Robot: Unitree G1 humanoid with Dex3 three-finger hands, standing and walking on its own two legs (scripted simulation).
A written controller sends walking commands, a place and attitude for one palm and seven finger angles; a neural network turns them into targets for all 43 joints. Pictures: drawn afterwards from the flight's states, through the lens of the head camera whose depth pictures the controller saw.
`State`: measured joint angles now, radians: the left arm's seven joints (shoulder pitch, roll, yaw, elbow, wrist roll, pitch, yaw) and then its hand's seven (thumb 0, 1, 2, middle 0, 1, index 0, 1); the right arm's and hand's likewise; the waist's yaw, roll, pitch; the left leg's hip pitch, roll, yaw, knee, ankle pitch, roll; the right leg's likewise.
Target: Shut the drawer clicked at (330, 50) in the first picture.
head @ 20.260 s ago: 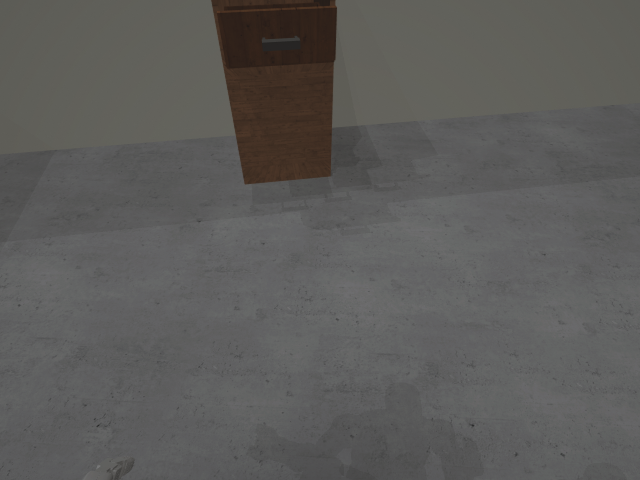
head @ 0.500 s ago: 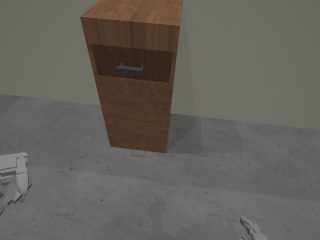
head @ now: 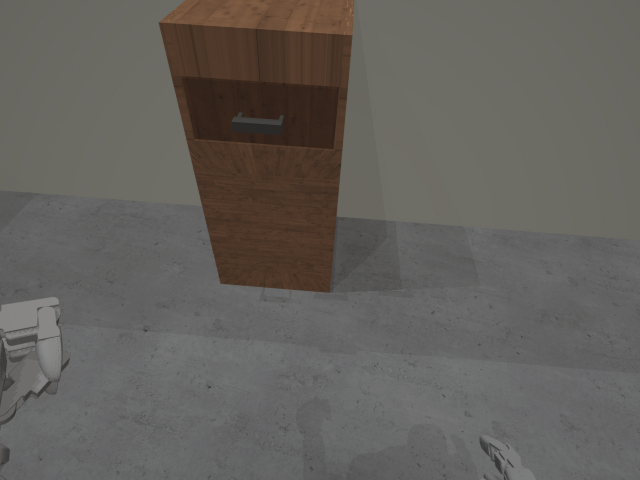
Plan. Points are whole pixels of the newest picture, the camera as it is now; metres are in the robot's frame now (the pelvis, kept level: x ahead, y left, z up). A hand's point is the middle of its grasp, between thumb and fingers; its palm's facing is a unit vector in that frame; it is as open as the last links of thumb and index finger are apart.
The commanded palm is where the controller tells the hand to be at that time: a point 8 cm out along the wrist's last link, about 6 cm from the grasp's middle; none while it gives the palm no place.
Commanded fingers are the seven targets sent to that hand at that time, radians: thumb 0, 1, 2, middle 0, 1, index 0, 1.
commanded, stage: stop stepping back and stand still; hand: left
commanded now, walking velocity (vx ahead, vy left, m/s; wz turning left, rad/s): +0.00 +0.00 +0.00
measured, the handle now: (259, 121) +0.94 +0.20 -0.02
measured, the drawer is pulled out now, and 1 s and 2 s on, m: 0.00 0.00 0.00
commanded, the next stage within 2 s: let the arm hang, fingers relaxed in 0.14 s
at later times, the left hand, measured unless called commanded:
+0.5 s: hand out of the picture +0.09 +0.17 -0.14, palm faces +0.04 -0.98 -0.21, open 3.1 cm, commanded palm none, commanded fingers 0.00 0.90 0.90 -0.84 -0.99 -0.84 -0.99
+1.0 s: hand out of the picture -0.04 +0.19 -0.16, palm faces +0.06 -0.97 -0.23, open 6.9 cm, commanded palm none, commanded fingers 0.00 0.90 0.90 -0.20 -0.30 -0.20 -0.30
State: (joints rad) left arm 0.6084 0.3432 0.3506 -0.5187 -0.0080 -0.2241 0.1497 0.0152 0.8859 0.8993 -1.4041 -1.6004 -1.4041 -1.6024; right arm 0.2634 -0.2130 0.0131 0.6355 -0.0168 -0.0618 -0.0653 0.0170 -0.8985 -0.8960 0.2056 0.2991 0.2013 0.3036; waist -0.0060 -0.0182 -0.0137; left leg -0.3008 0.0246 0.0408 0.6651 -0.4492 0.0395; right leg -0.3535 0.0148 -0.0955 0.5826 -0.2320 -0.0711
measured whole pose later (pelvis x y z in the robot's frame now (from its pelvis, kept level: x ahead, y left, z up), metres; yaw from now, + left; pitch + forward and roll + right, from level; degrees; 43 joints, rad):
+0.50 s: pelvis -0.01 -0.01 +0.00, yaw +2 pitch -2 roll +1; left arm 0.28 0.18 0.02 0.69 0.03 0.05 0.03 0.02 0.90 0.90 -1.17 -1.39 -1.16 -1.37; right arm 0.23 -0.22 -0.01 0.86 -0.03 0.01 0.01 0.01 -0.90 -0.90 0.20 0.30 0.20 0.30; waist -0.03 -0.03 0.04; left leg -0.30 0.02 0.02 0.60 -0.26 -0.01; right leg -0.31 -0.03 -0.07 0.63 -0.29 -0.02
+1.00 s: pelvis -0.02 +0.01 +0.01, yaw +1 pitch -2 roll +0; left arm 0.31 0.16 0.02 1.12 0.01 0.01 0.03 0.01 0.91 0.90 -0.28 -0.41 -0.28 -0.40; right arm 0.34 -0.11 0.00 1.10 -0.03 0.02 -0.02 0.01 -0.90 -0.90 0.20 0.30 0.20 0.30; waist 0.00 0.03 0.04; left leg -0.23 0.01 0.05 0.44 -0.18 0.01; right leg -0.23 -0.03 -0.05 0.44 -0.18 0.00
